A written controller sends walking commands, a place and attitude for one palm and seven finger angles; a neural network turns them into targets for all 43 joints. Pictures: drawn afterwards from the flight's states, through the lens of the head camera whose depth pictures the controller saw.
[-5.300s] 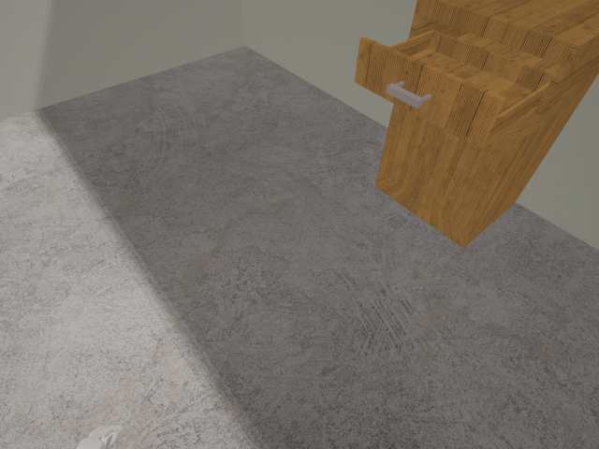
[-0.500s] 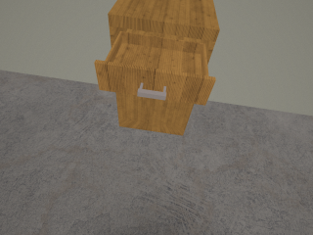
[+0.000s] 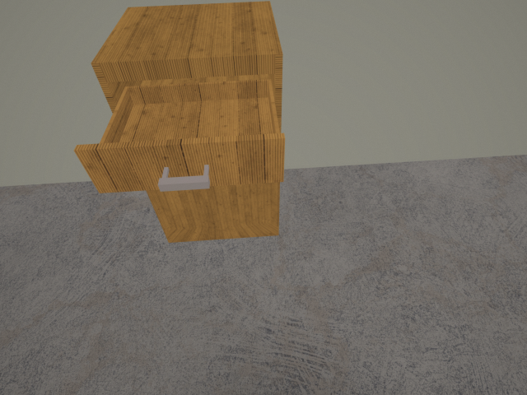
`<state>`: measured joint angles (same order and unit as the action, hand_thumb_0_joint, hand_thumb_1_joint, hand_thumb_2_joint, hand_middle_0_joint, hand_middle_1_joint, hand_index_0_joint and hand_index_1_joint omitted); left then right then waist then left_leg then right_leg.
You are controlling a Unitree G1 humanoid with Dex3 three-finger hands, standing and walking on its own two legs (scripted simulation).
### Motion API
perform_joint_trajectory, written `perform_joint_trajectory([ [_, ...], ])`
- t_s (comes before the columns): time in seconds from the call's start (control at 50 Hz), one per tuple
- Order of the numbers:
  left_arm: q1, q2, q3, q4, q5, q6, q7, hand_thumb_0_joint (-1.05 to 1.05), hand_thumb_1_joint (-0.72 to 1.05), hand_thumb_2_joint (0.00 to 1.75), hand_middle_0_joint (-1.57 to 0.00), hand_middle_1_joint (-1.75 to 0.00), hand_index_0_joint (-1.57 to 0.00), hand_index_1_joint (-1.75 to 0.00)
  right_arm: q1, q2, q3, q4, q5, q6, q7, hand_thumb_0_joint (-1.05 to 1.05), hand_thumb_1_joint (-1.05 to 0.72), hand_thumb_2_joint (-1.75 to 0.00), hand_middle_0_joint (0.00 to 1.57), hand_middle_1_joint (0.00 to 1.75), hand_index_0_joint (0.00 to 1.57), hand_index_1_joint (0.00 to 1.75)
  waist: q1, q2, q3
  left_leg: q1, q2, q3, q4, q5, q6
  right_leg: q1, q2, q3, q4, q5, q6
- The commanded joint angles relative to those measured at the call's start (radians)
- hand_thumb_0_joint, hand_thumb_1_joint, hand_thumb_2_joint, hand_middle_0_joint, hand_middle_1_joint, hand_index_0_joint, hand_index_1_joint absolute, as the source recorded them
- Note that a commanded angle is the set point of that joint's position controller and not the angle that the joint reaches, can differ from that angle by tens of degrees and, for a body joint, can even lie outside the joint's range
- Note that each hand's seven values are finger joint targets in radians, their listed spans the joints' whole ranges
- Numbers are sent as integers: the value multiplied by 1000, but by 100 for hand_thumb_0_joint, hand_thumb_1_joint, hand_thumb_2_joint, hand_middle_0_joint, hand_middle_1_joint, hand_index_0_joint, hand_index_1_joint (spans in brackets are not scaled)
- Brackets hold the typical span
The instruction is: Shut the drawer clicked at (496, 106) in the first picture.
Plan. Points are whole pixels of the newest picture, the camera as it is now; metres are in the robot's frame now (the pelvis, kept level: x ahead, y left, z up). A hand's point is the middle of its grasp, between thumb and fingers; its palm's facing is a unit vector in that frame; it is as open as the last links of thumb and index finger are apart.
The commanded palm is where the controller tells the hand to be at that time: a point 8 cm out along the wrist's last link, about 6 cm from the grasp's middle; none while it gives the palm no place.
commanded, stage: take the last steps up to it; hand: left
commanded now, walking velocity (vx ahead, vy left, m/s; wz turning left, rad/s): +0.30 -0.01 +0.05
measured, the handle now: (185, 176) +0.59 +0.18 -0.04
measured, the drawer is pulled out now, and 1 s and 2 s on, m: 0.30 0.30 0.30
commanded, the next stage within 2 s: come to a stop and stand still in 0.70 s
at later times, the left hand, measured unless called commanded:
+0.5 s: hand out of the picture +0.03 +0.14 -0.18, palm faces +0.15 -0.98 -0.12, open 7.4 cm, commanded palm none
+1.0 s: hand (195, 281) +0.38 +0.15 -0.16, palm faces -0.01 -0.97 -0.24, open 7.3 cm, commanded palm none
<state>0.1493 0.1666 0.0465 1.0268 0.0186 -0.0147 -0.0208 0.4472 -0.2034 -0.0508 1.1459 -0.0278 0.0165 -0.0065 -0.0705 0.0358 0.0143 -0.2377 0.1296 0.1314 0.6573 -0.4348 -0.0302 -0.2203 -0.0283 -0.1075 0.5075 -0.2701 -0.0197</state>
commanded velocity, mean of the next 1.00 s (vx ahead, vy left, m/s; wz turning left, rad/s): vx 0.13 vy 0.02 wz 0.01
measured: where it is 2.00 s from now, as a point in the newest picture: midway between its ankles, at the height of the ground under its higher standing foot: outside the picture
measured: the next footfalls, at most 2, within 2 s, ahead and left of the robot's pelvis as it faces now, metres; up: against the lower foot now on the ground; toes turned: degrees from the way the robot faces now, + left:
left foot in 0.48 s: +0.29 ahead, +0.11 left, +0.00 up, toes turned +9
right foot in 0.90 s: +0.38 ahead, -0.12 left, +0.00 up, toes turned -6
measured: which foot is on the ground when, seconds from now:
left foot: up 0.00-0.46, down 0.48-0.92, up 0.94-1.00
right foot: down 0.00-0.48, up 0.50-0.88, down 0.90-1.00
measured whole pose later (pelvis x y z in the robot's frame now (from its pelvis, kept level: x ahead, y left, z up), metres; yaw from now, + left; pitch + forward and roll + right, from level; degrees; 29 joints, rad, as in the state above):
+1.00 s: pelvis +0.30 -0.02 +0.00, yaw +1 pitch +0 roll +1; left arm 0.15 0.14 0.02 1.05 0.02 -0.03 0.03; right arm 0.32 -0.14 -0.03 1.13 0.00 0.01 -0.02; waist -0.04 0.04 0.05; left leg -0.18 0.04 0.11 0.59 -0.46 -0.03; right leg -0.31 -0.04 -0.10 0.55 -0.24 -0.04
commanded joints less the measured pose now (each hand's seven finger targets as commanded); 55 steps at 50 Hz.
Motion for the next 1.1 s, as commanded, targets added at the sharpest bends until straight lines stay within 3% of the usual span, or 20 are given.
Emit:
perform_joint_trajectory([
  [0.0,230,195,44,43,-5,-18,34,0,90,90,-20,-30,-20,-30,-181,-59,-19,-135,-3,-33,9,0,-90,-90,20,30,20,30,135,-254,111,-480,7,-82,398,-18,25,174,-347,438,-416,-346,-135],
  [0.06,174,84,7,37,-6,-41,37,0,90,90,-20,-30,-20,-30,-100,-23,-19,-83,-6,-27,14,0,-90,-90,20,30,20,30,59,-124,158,-410,20,-72,419,156,0,96,-250,192,-384,1,-101],
  [0.12,222,69,-4,47,-6,-62,39,0,90,90,-20,-30,-20,-30,-103,-6,-21,-87,-4,-23,18,0,-90,-90,20,30,20,30,53,-115,138,-413,13,-60,401,219,-13,129,-235,115,-355,294,-105],
  [0.34,340,102,-3,110,6,-67,54,0,90,90,-20,-30,-20,-30,-374,-3,-5,-194,7,-44,37,0,-90,-90,20,30,20,30,99,-143,160,-353,-34,-16,73,233,44,241,-246,107,-274,572,-130],
  [0.4,348,118,2,119,4,-63,53,0,90,90,-20,-30,-20,-30,-259,-16,-7,-157,2,-60,19,0,-90,-90,20,30,20,30,46,-117,69,-104,-128,46,-40,213,82,230,-215,61,-49,865,-104],
  [0.42,342,116,1,120,0,-63,52,0,90,90,-20,-30,-20,-30,-130,-40,-13,-119,-4,-66,10,0,-90,-90,20,30,20,30,-10,-110,-10,78,-138,38,-124,296,96,179,-181,38,129,858,-76],
  [0.44,360,87,1,109,-11,-63,47,0,90,90,-20,-30,-20,-30,2,-119,-30,-92,-14,-73,-3,0,-90,-90,20,30,20,30,-57,3,-125,334,19,-131,-141,439,150,-10,-109,5,361,562,-36],
  [0.46,384,28,-15,84,-26,-65,36,0,90,90,-20,-30,-20,-30,89,-213,-49,-76,-11,-77,-13,0,-90,-90,20,30,20,30,-55,233,-243,544,300,-498,-210,670,279,-268,29,-15,682,-211,-3],
  [0.48,333,54,-11,57,-19,-58,44,0,90,90,-20,-30,-20,-30,79,-234,-49,-82,15,-67,-17,0,-90,-90,20,30,20,30,-45,150,-237,472,350,-553,-281,685,321,-300,13,96,826,-324,-21],
  [0.54,237,26,4,56,-1,-39,33,0,90,90,-20,-30,-20,-30,-143,-80,-16,-127,12,-84,-19,0,-90,-90,20,30,20,30,37,-5,47,77,237,-332,-411,394,241,-327,-85,125,804,-118,-4],
  [0.62,323,-24,3,67,8,0,30,0,90,90,-20,-30,-20,-30,-184,-38,0,-124,15,-98,-18,0,-90,-90,20,30,20,30,113,63,28,-54,146,-131,-439,489,203,-213,-96,85,625,-45,20],
  [0.76,142,-3,5,-11,13,8,25,0,90,90,-20,-30,-20,-30,-127,-70,-17,-111,1,-75,-13,0,-90,-90,20,30,20,30,71,78,72,1,145,-150,-456,296,226,-210,-75,37,273,-20,27],
  [0.8,109,1,1,-23,14,4,28,0,90,90,-20,-30,-20,-30,-115,-69,-12,-104,0,-68,-16,0,-90,-90,20,30,20,30,69,62,88,-14,145,-158,-412,372,219,-156,-54,29,197,-14,25],
  [0.84,158,5,-4,2,10,-3,38,0,90,90,-20,-30,-20,-30,-120,-55,-1,-91,2,-60,-23,0,-90,-90,20,30,20,30,100,21,37,14,93,-107,-282,531,161,-21,-28,17,9,113,29],
  [0.86,201,36,-3,20,8,-16,44,0,90,90,-20,-30,-20,-30,-110,-41,5,-85,9,-61,-24,0,-90,-90,20,30,20,30,117,-28,-5,28,42,-69,-199,521,102,68,-56,54,-112,286,33],
  [0.9,204,152,3,37,2,-30,59,0,90,90,-20,-30,-20,-30,-52,16,16,-77,28,-46,-19,0,-90,-90,20,30,20,30,74,-215,-76,-70,-60,-34,-128,64,10,189,-310,288,-89,837,-74],
  [0.92,180,173,3,27,-1,-23,59,0,90,90,-20,-30,-20,-30,-30,14,10,-67,29,-30,-22,0,-90,-90,20,30,20,30,65,-165,-78,-31,-70,-42,-90,-37,2,153,-349,260,-90,932,-127],
  [0.94,155,176,11,23,-1,-22,65,0,90,90,-20,-30,-20,-30,-33,19,8,-62,29,-14,-26,0,-90,-90,20,30,20,30,69,-249,-107,-44,-66,-39,-15,-91,-8,178,-332,265,-84,1025,-153],
  [1.0,133,171,18,25,2,-8,80,0,90,90,-20,-30,-20,-30,-84,-6,-2,-66,28,8,-34,0,-90,-90,20,30,20,30,95,-209,-88,-120,-77,-96,188,-144,-15,184,-359,263,-81,1098,-200],
  [1.08,77,185,40,-8,11,10,85,0,90,90,-20,-30,-20,-30,-109,-4,-16,-89,23,33,-24,0,-90,-90,20,30,20,30,90,-132,-80,-158,-98,-124,337,-99,-27,126,-343,219,-103,897,-200],
])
